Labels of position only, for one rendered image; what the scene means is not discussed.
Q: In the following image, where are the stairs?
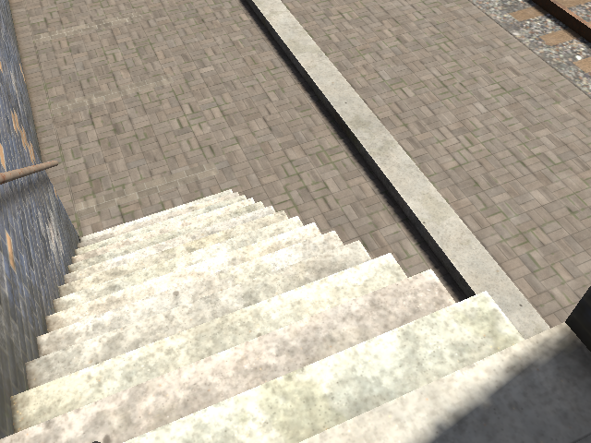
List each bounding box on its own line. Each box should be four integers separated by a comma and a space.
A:
0, 189, 525, 443

